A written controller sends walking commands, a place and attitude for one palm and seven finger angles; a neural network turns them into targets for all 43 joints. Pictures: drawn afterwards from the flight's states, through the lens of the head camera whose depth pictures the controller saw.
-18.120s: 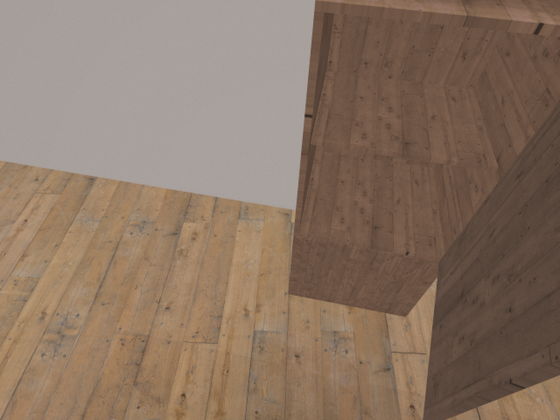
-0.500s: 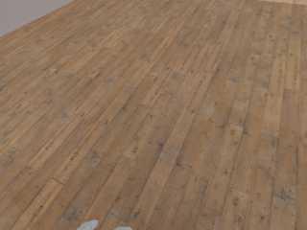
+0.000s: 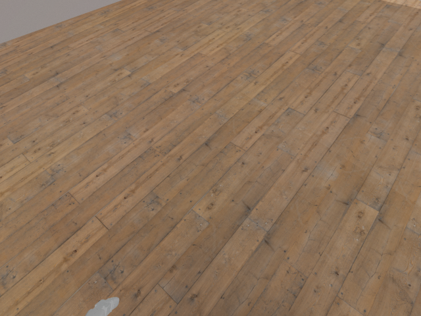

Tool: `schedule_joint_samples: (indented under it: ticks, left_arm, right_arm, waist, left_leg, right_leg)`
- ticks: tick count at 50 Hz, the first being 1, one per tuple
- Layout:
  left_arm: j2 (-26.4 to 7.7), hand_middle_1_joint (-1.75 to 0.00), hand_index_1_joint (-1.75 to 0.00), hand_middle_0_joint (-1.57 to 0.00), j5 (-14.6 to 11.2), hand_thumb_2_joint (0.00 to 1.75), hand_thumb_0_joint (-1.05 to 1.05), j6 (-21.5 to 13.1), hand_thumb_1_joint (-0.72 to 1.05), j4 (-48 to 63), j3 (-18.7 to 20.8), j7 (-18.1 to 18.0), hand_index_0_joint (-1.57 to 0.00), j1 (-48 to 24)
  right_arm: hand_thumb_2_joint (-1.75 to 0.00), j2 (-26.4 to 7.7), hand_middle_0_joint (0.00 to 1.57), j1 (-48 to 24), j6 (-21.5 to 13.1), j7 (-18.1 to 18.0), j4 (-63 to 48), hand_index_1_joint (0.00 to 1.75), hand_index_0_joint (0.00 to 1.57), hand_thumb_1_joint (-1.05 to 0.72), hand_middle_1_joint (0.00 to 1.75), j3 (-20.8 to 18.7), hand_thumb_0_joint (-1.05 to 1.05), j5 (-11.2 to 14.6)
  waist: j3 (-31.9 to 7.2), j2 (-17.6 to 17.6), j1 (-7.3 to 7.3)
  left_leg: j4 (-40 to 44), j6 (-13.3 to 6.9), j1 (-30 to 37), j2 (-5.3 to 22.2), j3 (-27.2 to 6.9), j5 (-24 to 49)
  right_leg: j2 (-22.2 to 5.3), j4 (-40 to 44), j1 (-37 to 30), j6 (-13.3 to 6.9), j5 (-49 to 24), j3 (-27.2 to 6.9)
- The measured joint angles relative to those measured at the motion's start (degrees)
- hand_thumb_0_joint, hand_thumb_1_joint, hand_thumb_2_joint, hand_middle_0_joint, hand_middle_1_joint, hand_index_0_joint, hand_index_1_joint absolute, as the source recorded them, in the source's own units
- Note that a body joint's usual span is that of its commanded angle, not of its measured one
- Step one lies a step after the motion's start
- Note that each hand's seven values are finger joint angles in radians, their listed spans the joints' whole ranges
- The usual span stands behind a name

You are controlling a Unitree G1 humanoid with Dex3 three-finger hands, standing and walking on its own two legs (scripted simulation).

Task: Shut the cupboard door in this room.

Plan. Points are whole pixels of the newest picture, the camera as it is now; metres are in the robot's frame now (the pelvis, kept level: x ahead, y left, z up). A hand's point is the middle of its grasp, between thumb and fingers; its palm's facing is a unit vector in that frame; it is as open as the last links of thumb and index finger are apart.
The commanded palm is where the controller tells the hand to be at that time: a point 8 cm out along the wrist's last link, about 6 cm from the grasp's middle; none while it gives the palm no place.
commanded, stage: turn or walk to find it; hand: left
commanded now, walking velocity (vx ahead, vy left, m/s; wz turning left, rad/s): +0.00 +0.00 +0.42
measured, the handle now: out of the picture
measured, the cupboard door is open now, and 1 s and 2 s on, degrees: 71 67 56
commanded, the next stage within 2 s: none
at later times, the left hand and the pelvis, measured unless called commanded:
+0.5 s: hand out of the picture +0.00 +0.20 -0.15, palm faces +0.32 -0.91 -0.26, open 7.2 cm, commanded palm none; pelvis +0.03 +0.01 +0.00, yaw +12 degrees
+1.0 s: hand out of the picture -0.03 +0.13 -0.15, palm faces +0.49 -0.84 -0.25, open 7.3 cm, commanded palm none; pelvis +0.03 -0.06 +0.02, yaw +27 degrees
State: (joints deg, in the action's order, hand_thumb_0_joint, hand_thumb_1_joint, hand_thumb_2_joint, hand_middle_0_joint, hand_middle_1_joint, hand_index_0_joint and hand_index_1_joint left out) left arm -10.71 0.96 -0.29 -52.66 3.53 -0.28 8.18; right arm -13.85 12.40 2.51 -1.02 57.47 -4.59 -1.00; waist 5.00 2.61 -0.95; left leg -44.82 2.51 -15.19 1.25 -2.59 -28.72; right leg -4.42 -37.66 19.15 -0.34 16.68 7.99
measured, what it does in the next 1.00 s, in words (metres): steps on the spot, turning left: left foot, then right foot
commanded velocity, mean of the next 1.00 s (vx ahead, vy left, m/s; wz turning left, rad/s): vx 0.00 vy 0.00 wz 0.42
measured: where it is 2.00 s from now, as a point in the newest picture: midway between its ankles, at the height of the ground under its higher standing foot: outside the picture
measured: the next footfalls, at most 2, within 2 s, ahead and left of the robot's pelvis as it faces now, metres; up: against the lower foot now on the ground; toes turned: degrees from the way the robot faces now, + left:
left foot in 0.38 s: +0.02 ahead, +0.13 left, +0.00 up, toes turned +16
right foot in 0.64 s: +0.12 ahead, -0.10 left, +0.00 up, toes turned +9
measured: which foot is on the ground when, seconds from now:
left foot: up 0.00-0.36, down 0.38-0.64, up 0.66-1.00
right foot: down 0.00-0.40, up 0.42-0.62, down 0.64-1.00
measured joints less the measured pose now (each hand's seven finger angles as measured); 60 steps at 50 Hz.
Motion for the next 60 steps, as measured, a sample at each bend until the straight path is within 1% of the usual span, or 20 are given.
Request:
schedule_joint_samples:
  ticks: [3,6,11,15,17,19,20,22,25,27,30,31,32,34,36,39,42,48,56,60]
  left_arm:
    - [0.56,-0.30,-0.30,-0.20,0.13,0.90,0.00,-0.10,0.91,0.08,-0.63,-0.49,-0.20,1.39]
    - [0.80,-0.30,-0.30,-0.20,0.30,0.90,0.00,0.48,0.91,-0.41,-0.97,-0.87,-0.20,2.93]
    - [0.62,-0.30,-0.30,-0.20,0.72,0.90,0.00,0.75,0.91,-1.54,-0.86,-1.01,-0.20,4.71]
    - [3.54,-0.30,-0.30,-0.20,0.98,0.90,0.00,1.35,0.91,-4.09,1.49,-1.65,-0.20,4.86]
    - [4.83,-0.30,-0.30,-0.20,1.00,0.90,0.01,1.58,0.94,-4.58,3.56,-1.97,-0.20,5.61]
    - [5.73,-0.30,-0.30,-0.20,0.67,0.90,0.01,1.63,0.95,-4.66,4.42,-1.78,-0.20,6.99]
    - [5.93,-0.30,-0.30,-0.20,0.45,0.90,0.01,1.79,0.96,-4.56,4.36,-1.44,-0.20,7.70]
    - [4.99,-0.30,-0.30,-0.20,0.20,0.90,0.01,2.63,0.95,-4.43,3.11,-0.93,-0.20,7.88]
    - [3.30,-0.30,-0.30,-0.20,0.01,0.90,0.01,3.11,0.94,-3.86,2.14,-0.91,-0.20,7.29]
    - [2.24,-0.30,-0.30,-0.20,-0.14,0.90,0.01,2.97,0.93,-3.02,1.84,-0.80,-0.20,6.23]
    - [1.07,-0.29,-0.30,-0.20,-0.42,0.90,0.01,2.07,0.92,-1.23,1.35,-0.49,-0.20,4.60]
    - [0.74,-0.29,-0.30,-0.20,-0.41,0.90,0.01,1.48,0.92,-0.58,1.13,-0.33,-0.20,4.36]
    - [0.62,-0.29,-0.30,-0.20,-0.19,0.90,0.00,0.75,0.92,-0.17,0.85,-0.27,-0.20,4.14]
    - [0.81,-0.29,-0.30,-0.20,0.24,0.90,0.00,-0.12,0.92,0.16,-0.04,-0.30,-0.20,3.60]
    - [1.12,-0.30,-0.30,-0.20,0.34,0.90,0.00,-0.40,0.91,0.36,-0.60,-0.52,-0.20,3.87]
    - [1.56,-0.30,-0.30,-0.20,0.16,0.90,0.00,-0.12,0.91,0.08,-1.18,-0.81,-0.20,4.73]
    - [1.70,-0.30,-0.30,-0.20,0.14,0.90,0.00,0.06,0.91,-0.49,-1.36,-1.18,-0.20,5.61]
    - [1.26,-0.30,-0.30,-0.20,0.37,0.90,0.00,0.17,0.92,-1.30,-1.50,-1.15,-0.20,7.08]
    - [1.19,-0.30,-0.30,-0.20,0.72,0.90,0.00,2.14,0.91,-2.34,-0.50,-1.84,-0.20,8.78]
    - [1.64,-0.30,-0.30,-0.20,0.59,0.90,0.00,1.82,0.91,-3.51,-0.57,-0.66,-0.20,9.50]
  right_arm:
    - [-0.90,-1.14,0.20,-0.55,1.05,0.27,0.08,0.30,0.20,-0.91,0.30,-0.49,0.01,0.09]
    - [-0.90,-1.62,0.19,-1.68,1.15,0.90,-0.44,0.30,0.20,-0.91,0.30,-0.52,0.01,-0.07]
    - [-0.90,-0.91,0.19,-3.52,1.01,1.53,-1.56,0.30,0.20,-0.91,0.30,0.27,0.01,0.01]
    - [-0.90,-0.03,0.19,-5.29,0.35,1.57,-2.72,0.30,0.20,-0.91,0.30,0.75,0.01,0.18]
    - [-0.90,0.82,0.19,-5.68,-0.23,1.53,-3.43,0.30,0.20,-0.91,0.30,0.91,0.01,0.16]
    - [-0.90,1.63,0.19,-5.43,-0.99,1.63,-4.08,0.30,0.20,-0.91,0.30,1.13,0.01,-0.01]
    - [-0.90,2.08,0.19,-5.20,-1.44,1.61,-4.27,0.30,0.20,-0.91,0.30,1.16,0.01,-0.18]
    - [-0.90,3.57,0.19,-4.94,-2.12,1.34,-3.94,0.30,0.20,-0.91,0.30,1.53,0.01,-0.47]
    - [-0.90,4.27,0.20,-4.27,-3.32,0.01,-4.21,0.30,0.21,-0.94,0.30,0.95,-0.02,-0.31]
    - [-0.90,3.80,0.20,-3.85,-2.96,-0.08,-3.67,0.30,0.21,-0.95,0.30,1.12,-0.02,-0.74]
    - [-0.90,2.60,0.20,-3.27,-1.87,-0.01,-2.47,0.30,0.21,-0.94,0.30,1.11,-0.02,-0.91]
    - [-0.90,2.13,0.20,-2.98,-1.49,0.06,-2.15,0.30,0.21,-0.93,0.30,1.01,-0.01,-0.81]
    - [-0.90,1.50,0.20,-2.71,-1.15,0.19,-1.89,0.30,0.21,-0.93,0.30,0.74,-0.01,-0.56]
    - [-0.90,0.32,0.20,-2.53,-0.15,0.23,-1.32,0.30,0.21,-0.93,0.30,0.03,0.00,-0.17]
    - [-0.90,-0.46,0.20,-2.37,0.81,0.38,-0.92,0.30,0.20,-0.92,0.30,-0.48,0.00,-0.10]
    - [-0.90,-1.22,0.20,-2.62,1.22,0.89,-0.63,0.30,0.20,-0.92,0.30,-0.75,0.01,-0.31]
    - [-0.90,-1.27,0.19,-2.60,1.20,1.24,-0.86,0.30,0.20,-0.92,0.30,-0.60,0.01,-0.34]
    - [-0.90,-0.23,0.19,-2.82,1.82,1.47,-0.57,0.30,0.20,-0.91,0.30,0.29,0.01,-0.33]
    - [-0.90,2.40,0.19,-5.42,1.27,1.85,-1.42,0.30,0.20,-0.91,0.30,1.59,0.01,0.20]
    - [-0.90,3.65,0.19,-5.94,-0.13,2.14,-2.87,0.30,0.20,-0.91,0.30,2.09,0.01,0.29]
  waist:
    - [-0.23,-0.18,0.53]
    - [-0.31,-0.57,0.63]
    - [-0.01,-2.01,1.19]
    - [0.18,-1.55,1.87]
    - [0.05,-0.98,1.98]
    - [-0.50,-0.07,1.96]
    - [-0.92,0.29,1.91]
    - [-0.85,-0.03,2.20]
    - [-1.10,-0.53,1.74]
    - [-1.22,-0.93,1.52]
    - [-1.34,-1.47,1.41]
    - [-1.51,-1.68,1.47]
    - [-1.62,-1.43,1.53]
    - [-1.46,-0.89,1.33]
    - [-1.73,-1.28,1.32]
    - [-1.88,-1.74,1.19]
    - [-1.90,-2.13,0.83]
    - [-1.00,-2.48,1.64]
    - [-0.13,-3.13,3.76]
    - [-1.15,-3.73,3.81]
  left_leg:
    - [-17.09,-0.34,-6.40,-1.34,0.72,-1.36]
    - [-22.71,0.18,-9.93,-0.79,2.10,2.33]
    - [-13.31,0.96,-9.51,0.45,4.39,3.35]
    - [-2.22,0.63,-6.42,0.37,6.78,3.41]
    - [3.84,0.34,-4.16,0.12,7.94,5.91]
    - [11.13,-0.34,-1.06,0.02,9.04,12.36]
    - [12.60,-1.87,-0.46,-0.40,9.08,11.68]
    - [11.50,-3.60,-0.88,-1.17,8.78,10.03]
    - [12.93,-3.33,-0.06,-1.27,7.41,10.70]
    - [14.09,-2.56,0.57,-1.08,6.08,11.52]
    - [13.69,-0.94,0.62,-0.66,4.02,11.51]
    - [12.46,-0.30,0.20,-0.58,3.38,10.93]
    - [10.20,-0.08,-0.69,-0.27,2.59,9.93]
    - [-0.44,-0.40,-4.23,-0.77,0.88,2.06]
    - [-12.73,-0.60,-8.15,-1.82,0.51,-0.25]
    - [-24.36,-0.12,-12.00,-1.48,1.21,4.12]
    - [-26.64,0.63,-13.30,-0.45,1.54,7.68]
    - [-18.89,1.48,-11.30,1.29,2.54,6.54]
    - [-3.86,0.33,-5.50,1.66,6.44,2.37]
    - [9.52,-0.80,0.44,1.41,8.47,8.43]
  right_leg:
    - [-0.97,1.81,-2.19,-1.35,1.92,1.71]
    - [-1.43,5.33,-4.27,-0.99,0.35,3.22]
    - [-2.51,7.93,-6.04,-0.73,-0.61,5.87]
    - [-3.88,7.09,-5.70,0.14,-0.06,6.97]
    - [-4.80,5.62,-5.21,0.80,0.94,7.54]
    - [-5.84,2.68,-4.21,1.62,2.85,8.14]
    - [-6.49,0.04,-2.97,2.13,4.04,7.81]
    - [-5.80,-9.82,0.84,3.71,12.03,3.13]
    - [-2.96,-20.60,5.14,4.59,14.83,-1.27]
    - [-1.63,-19.63,5.67,4.80,14.24,-2.12]
    - [-0.28,-8.71,3.15,4.51,9.62,-2.46]
    - [-0.04,-3.01,1.35,4.44,5.23,-2.29]
    - [0.27,-0.07,0.22,3.18,1.49,-1.59]
    - [0.47,-1.53,-0.21,-0.91,2.26,0.45]
    - [0.05,-0.54,-1.63,-2.99,3.17,1.99]
    - [0.00,3.52,-4.08,-3.32,1.47,3.69]
    - [-0.01,6.85,-5.60,-3.64,-0.29,5.44]
    - [-0.75,9.09,-6.39,-3.83,-1.75,8.67]
    - [-3.34,7.35,-4.46,-2.41,-2.42,11.77]
    - [-5.57,3.01,-2.03,-0.61,-1.27,13.01]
